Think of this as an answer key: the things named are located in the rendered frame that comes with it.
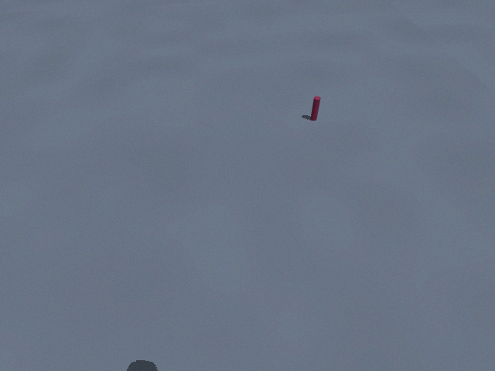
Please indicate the can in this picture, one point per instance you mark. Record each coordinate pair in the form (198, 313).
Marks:
(315, 108)

